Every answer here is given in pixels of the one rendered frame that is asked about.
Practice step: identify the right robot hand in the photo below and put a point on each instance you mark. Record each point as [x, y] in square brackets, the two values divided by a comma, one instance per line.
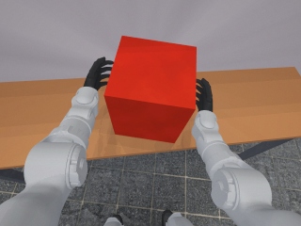
[205, 96]

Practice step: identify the right robot shin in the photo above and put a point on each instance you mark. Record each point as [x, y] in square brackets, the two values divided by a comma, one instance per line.
[175, 215]

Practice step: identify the left robot forearm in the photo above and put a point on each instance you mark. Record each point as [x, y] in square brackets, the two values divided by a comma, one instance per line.
[77, 125]

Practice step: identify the left robot upper arm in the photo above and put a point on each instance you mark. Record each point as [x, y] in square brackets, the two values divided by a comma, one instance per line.
[52, 171]

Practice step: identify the right robot foot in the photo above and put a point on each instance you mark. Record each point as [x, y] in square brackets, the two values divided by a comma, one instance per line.
[166, 214]

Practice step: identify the table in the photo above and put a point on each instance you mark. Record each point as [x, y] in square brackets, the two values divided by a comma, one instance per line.
[251, 105]

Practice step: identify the left robot hand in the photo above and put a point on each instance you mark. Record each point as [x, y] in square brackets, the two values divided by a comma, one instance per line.
[94, 75]

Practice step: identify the right robot upper arm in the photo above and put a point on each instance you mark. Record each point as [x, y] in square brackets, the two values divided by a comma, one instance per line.
[246, 197]

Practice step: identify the carton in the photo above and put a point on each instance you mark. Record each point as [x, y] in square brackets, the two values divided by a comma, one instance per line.
[152, 89]

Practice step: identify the right robot forearm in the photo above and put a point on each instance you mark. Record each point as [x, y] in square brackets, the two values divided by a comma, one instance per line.
[214, 151]

